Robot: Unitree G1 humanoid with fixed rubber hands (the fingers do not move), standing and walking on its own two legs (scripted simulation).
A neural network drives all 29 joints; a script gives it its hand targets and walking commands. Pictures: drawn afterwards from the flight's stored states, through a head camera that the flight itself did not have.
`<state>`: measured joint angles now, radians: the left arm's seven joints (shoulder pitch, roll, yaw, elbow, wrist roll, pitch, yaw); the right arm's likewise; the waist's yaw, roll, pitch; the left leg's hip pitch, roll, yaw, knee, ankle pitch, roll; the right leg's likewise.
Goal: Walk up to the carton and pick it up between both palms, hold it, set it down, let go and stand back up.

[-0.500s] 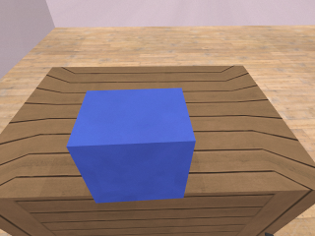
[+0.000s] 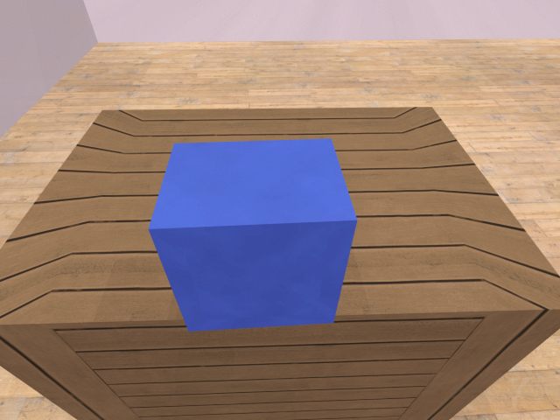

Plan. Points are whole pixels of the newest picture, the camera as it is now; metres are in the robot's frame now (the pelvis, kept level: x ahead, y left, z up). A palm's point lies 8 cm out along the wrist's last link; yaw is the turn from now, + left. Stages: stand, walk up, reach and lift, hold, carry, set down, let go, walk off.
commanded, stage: stand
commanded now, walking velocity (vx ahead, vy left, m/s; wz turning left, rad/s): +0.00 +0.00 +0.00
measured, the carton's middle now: (257, 237) +0.37 +0.05 +0.10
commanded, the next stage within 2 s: none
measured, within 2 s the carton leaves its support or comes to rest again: neither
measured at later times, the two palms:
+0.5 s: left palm out of the picture +0.03 +0.31 -0.11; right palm out of the picture +0.05 -0.28 -0.10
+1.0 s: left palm out of the picture +0.04 +0.31 -0.11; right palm out of the picture +0.06 -0.28 -0.10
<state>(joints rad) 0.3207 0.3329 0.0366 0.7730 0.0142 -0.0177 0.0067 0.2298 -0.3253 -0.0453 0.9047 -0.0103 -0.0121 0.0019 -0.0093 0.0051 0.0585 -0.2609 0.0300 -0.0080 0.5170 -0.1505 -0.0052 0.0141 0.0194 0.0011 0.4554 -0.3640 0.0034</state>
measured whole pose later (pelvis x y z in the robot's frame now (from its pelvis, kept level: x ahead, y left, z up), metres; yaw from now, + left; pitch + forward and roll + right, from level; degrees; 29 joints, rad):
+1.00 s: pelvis -0.02 +0.02 +0.00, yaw +0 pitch -4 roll -1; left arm 0.27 0.35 0.05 0.91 0.01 -0.03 0.00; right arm 0.18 -0.34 -0.04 0.97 0.00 0.00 0.01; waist -0.01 0.01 0.07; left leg -0.29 0.01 0.00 0.44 -0.08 0.02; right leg -0.04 0.00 0.00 0.43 -0.32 0.03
